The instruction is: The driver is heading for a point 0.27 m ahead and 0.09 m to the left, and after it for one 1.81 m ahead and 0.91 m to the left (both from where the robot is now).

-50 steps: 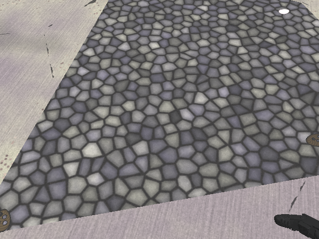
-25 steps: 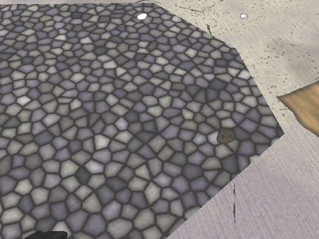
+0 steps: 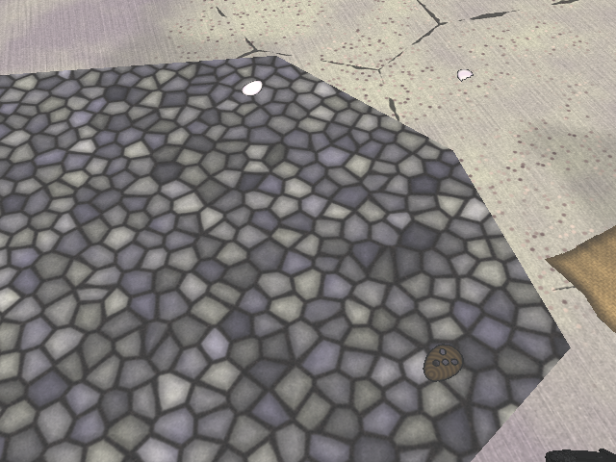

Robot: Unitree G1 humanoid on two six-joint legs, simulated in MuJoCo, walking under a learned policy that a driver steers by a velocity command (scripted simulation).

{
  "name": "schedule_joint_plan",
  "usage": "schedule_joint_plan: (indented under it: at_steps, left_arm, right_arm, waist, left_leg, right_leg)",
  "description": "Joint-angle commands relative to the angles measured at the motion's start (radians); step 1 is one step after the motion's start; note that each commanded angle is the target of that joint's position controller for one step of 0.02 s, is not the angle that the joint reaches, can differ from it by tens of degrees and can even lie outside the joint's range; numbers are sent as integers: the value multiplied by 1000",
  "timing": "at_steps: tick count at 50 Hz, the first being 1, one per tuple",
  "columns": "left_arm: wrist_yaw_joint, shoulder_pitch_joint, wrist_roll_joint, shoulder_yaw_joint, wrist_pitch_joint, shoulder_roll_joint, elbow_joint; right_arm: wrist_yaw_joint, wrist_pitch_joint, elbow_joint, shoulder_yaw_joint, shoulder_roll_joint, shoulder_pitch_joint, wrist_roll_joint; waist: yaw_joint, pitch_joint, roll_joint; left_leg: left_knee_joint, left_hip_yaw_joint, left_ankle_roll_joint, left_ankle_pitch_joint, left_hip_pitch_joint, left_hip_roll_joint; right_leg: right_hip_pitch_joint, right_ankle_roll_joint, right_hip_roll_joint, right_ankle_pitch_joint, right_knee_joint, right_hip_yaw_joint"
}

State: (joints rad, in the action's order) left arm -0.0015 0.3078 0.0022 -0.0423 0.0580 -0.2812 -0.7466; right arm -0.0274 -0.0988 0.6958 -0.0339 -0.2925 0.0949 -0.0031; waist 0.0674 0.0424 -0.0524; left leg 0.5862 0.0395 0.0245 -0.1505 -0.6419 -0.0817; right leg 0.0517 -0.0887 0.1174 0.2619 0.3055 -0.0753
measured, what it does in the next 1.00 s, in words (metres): walks ahead, turning left: left foot, then right foot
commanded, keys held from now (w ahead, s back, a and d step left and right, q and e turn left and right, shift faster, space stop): q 1.00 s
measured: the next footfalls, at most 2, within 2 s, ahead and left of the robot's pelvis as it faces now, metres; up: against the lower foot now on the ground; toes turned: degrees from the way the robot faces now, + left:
left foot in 0.10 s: +0.25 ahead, +0.13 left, +0.00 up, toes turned +2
right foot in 0.54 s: +0.28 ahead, -0.10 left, +0.00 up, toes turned +22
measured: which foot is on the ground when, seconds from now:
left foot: up 0.00-0.08, down 0.10-0.54, up 0.56-0.94, down 0.96-1.00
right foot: down 0.00-0.10, up 0.12-0.52, down 0.54-0.96, up 0.98-1.00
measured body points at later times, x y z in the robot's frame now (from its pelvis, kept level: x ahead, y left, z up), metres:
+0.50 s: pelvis +0.16 +0.01 -0.01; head +0.19 +0.02 +0.44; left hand +0.24 +0.31 -0.11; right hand +0.36 -0.24 -0.11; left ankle +0.21 +0.12 -0.74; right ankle +0.24 -0.12 -0.73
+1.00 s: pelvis +0.16 +0.01 -0.01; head +0.18 +0.04 +0.43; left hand +0.12 +0.33 -0.12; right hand +0.46 -0.13 -0.09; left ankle +0.10 +0.10 -0.75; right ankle +0.24 -0.11 -0.73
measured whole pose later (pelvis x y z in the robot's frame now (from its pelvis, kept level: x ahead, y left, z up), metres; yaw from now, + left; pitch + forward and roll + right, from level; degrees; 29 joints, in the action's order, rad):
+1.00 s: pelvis +0.16 +0.01 -0.01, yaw +33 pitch +1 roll +0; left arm -0.02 0.15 0.00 -0.08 -0.02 -0.32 -0.73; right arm -0.01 0.07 0.59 -0.08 -0.30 0.17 0.01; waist 0.02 0.05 0.03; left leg 0.55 -0.02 -0.02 0.30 -0.29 0.01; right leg 0.33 0.05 -0.12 0.38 0.68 0.10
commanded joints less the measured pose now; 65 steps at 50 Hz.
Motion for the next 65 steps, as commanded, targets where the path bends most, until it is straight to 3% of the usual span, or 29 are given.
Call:
schedule_joint_plan:
  at_steps: [1, 3, 5, 6, 7, 8, 9, 11, 13, 18, 23, 26, 27, 28, 29, 30, 31, 33, 37, 45, 47, 48, 49, 50, 51, 52, 54, 61, 65]
  left_arm:
    - [-8, 37, -8, -37, 3, -159, 10]
    - [-12, 18, -9, -41, -6, -170, 3]
    - [-23, -27, -3, -42, -18, -175, 17]
    - [-30, 8, -27, -30, -15, -147, 47]
    - [-21, 158, -37, -4, -8, -65, 42]
    - [-8, 129, -22, -14, -9, -152, 31]
    - [-6, 25, 5, -24, -18, -175, 62]
    - [-20, -72, -4, -25, -44, -164, 89]
    - [-29, -42, -7, -22, -63, -128, 88]
    - [-39, -45, -13, -17, -62, -102, 69]
    - [-27, -119, -3, -24, -47, -104, 93]
    - [-18, -71, 2, -38, -25, -115, 77]
    - [-23, -47, -11, -55, -24, -174, 80]
    - [-29, -76, -40, -77, -39, -265, 79]
    - [-27, -99, -61, -71, -39, -223, 97]
    - [-32, -146, -54, -54, -37, -169, 117]
    - [-35, -191, -35, -46, -37, -138, 125]
    - [-42, -210, -12, -35, -41, -113, 128]
    - [-52, -138, -22, -45, -63, -134, 106]
    - [-25, -157, 8, -80, -68, -205, 88]
    - [-24, -175, 28, -80, -66, -199, 78]
    - [-21, -124, 27, -73, -61, -167, 54]
    - [-17, -110, -15, -57, -59, -107, 67]
    - [-25, -188, -35, -49, -55, -97, 129]
    - [-32, -249, -24, -64, -55, -142, 133]
    - [-33, -247, -6, -70, -59, -151, 128]
    - [-46, -206, -16, -78, -66, -156, 97]
    - [-29, -206, -4, -58, -55, -102, 93]
    - [-3, -217, 12, -54, -39, -114, 104]
  right_arm:
    - [-21, -21, -84, -17, -73, -85, 5]
    - [-29, -18, -79, -28, -98, -35, 3]
    - [-28, -20, -48, -55, -155, 121, -7]
    - [-21, -19, -50, -71, -231, 209, -19]
    - [-18, -6, -64, -67, -252, 202, -21]
    - [-13, 11, -70, -56, -172, 238, 1]
    - [-4, 26, -90, -53, -155, 173, 10]
    - [12, 56, -108, -47, -143, 101, 11]
    - [16, 70, -118, -51, -147, 55, -4]
    - [40, 96, -126, -76, -184, 57, 7]
    - [51, 126, -131, -81, -180, 66, 11]
    - [55, 140, -134, -77, -162, 63, 23]
    - [55, 140, -132, -66, -125, 97, 22]
    - [50, 134, -161, -58, -86, 118, 24]
    - [49, 119, -154, -80, -161, 115, 9]
    - [47, 120, -131, -99, -203, 131, 15]
    - [51, 133, -104, -102, -193, 158, 19]
    - [55, 154, -91, -91, -145, 175, 17]
    - [47, 153, -147, -70, -100, 71, 30]
    - [15, 163, -176, -66, -102, 69, 25]
    - [10, 165, -154, -74, -99, 131, 23]
    - [18, 164, -144, -86, -128, 164, 20]
    - [33, 161, -154, -113, -229, 196, 21]
    - [31, 146, -178, -121, -304, 177, -9]
    - [25, 124, -175, -108, -242, 192, -25]
    - [27, 109, -163, -94, -212, 148, -22]
    - [38, 108, -170, -82, -172, 57, 14]
    - [62, 124, -159, -81, -184, 66, 10]
    - [49, 121, -136, -73, -178, 101, 12]
  waist:
    - [16, -24, 115]
    - [-19, -51, 127]
    - [-113, -132, 105]
    - [-122, -260, -13]
    - [-55, -393, -220]
    - [-113, -479, -103]
    - [-122, -360, -50]
    - [-97, -183, 52]
    - [-40, -121, -11]
    - [-50, -198, -59]
    - [-78, -161, -104]
    - [-43, -150, -107]
    - [-50, -166, -23]
    - [-100, -126, 275]
    - [-71, -123, 303]
    - [-87, -114, 219]
    - [-104, -96, 173]
    - [-94, -72, 172]
    - [-29, -75, 216]
    - [-32, -116, 244]
    - [-78, -121, 221]
    - [-84, -130, 153]
    - [-69, -141, -97]
    - [-93, -132, -269]
    - [-148, -165, -145]
    - [-112, -131, -113]
    - [-71, -104, -74]
    - [-78, -133, -93]
    - [-113, -96, -138]
  left_leg:
    - [-56, -30, -43, -2, 107, 46]
    - [-67, -33, -76, 114, 143, 77]
    - [-147, -57, -121, 34, 328, 111]
    - [-78, 137, -203, -362, 600, -48]
    - [-65, 509, -417, -606, 919, -301]
    - [-124, 585, -413, -400, 938, -285]
    - [-152, 492, -368, -220, 837, -237]
    - [-237, 405, -309, 14, 557, -173]
    - [-292, 343, -273, 122, 372, -94]
    - [-275, 316, -261, 148, 320, -53]
    - [-268, 407, -222, 384, 320, -32]
    - [-197, 429, -170, 379, 312, 9]
    - [-90, 373, -118, 509, 239, 62]
    - [114, 160, -54, 701, 47, 221]
    - [372, 109, -8, 753, 17, 191]
    - [491, 118, 7, 698, 31, 162]
    - [545, 101, 25, 645, 32, 153]
    - [641, 77, 59, 571, 4, 139]
    - [485, 8, 91, 528, -15, 94]
    - [103, -89, 29, 524, 248, 67]
    - [-109, -117, -26, 370, 378, 94]
    - [-202, -72, -63, 245, 501, 94]
    - [-232, 214, -141, -66, 676, -109]
    - [-226, 483, -355, -227, 654, -319]
    - [-250, 449, -386, -143, 620, -294]
    - [-248, 358, -329, -73, 587, -230]
    - [-240, 284, -250, -13, 551, -150]
    - [-221, 296, -247, 79, 521, -94]
    - [-295, 386, -257, 624, 420, -87]
  right_leg:
    - [22, -85, -272, -544, 6, -56]
    - [-38, -68, -289, -682, 92, -53]
    - [-38, -18, -229, -830, 346, -3]
    - [144, 35, -161, -542, 628, 31]
    - [492, 131, 0, 343, 995, 53]
    - [546, 133, -28, 382, 1073, -61]
    - [608, 134, -72, 319, 1090, -64]
    - [602, 137, -119, 223, 980, -37]
    - [488, 140, -125, 192, 796, -19]
    - [371, 171, -94, 74, 563, -11]
    - [333, 156, -76, 42, 394, -24]
    - [190, 114, -88, -70, 125, -9]
    - [87, 61, -232, -74, 50, -116]
    - [52, -79, -436, -175, -1, -355]
    - [114, -172, -526, -240, -27, -454]
    - [138, -158, -487, -257, -9, -374]
    - [146, -114, -422, -257, 8, -272]
    - [127, -91, -368, -301, 22, -161]
    - [16, -121, -363, -362, 22, -74]
    - [33, -120, -432, -448, 74, 5]
    - [78, -64, -411, -403, 153, 55]
    - [161, 6, -373, -290, 241, 110]
    - [400, 110, -271, 42, 501, 215]
    - [628, 171, -129, 406, 714, 159]
    - [629, 169, -145, 406, 848, 35]
    - [629, 155, -160, 322, 875, 10]
    - [622, 161, -165, 186, 827, -1]
    - [489, 187, -113, 69, 567, 4]
    - [378, 150, -108, 105, 413, 40]
Velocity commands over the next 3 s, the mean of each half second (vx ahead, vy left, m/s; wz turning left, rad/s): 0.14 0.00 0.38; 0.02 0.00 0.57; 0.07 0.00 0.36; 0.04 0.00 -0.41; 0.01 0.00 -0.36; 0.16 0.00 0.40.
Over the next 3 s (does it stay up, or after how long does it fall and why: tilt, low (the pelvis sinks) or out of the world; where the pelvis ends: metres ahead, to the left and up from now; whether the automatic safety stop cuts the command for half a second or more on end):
stays up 0.28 0.05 0.01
